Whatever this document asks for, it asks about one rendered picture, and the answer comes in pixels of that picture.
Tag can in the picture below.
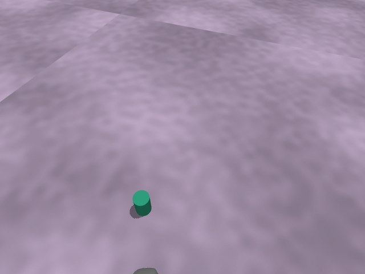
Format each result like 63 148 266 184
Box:
132 190 152 216

